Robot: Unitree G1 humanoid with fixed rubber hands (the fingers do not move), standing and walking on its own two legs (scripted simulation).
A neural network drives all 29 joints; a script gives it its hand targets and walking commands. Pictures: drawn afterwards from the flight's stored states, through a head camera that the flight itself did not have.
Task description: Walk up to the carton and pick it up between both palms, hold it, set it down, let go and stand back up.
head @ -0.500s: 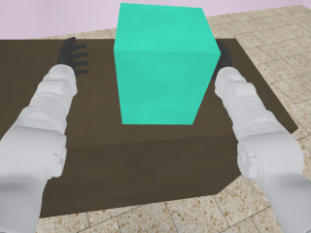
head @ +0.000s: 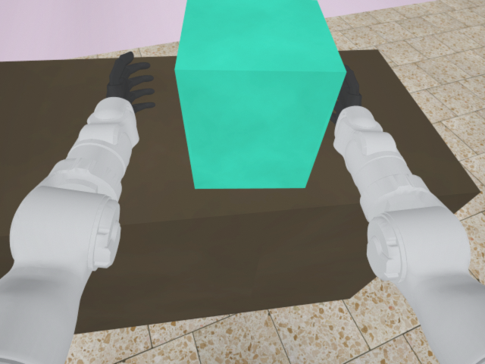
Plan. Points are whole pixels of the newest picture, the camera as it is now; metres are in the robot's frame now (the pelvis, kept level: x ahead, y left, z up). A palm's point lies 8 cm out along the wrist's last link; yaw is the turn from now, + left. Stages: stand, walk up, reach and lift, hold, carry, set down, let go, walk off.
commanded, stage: reach and lift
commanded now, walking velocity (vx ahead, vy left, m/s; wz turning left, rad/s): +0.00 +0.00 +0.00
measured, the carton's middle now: (251, 101) +0.52 -0.03 +0.13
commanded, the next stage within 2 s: none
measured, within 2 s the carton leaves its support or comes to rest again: leaves its support in 1.98 s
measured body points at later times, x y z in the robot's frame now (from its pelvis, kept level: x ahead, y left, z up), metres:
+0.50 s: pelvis +0.02 +0.01 +0.01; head +0.07 +0.02 +0.46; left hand +0.50 +0.15 +0.15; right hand +0.48 -0.15 +0.15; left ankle -0.02 +0.13 -0.74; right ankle +0.03 -0.10 -0.74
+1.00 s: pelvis +0.03 +0.03 +0.01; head +0.06 +0.04 +0.46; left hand +0.49 +0.16 +0.15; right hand +0.47 -0.15 +0.15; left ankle -0.02 +0.13 -0.74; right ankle +0.03 -0.10 -0.74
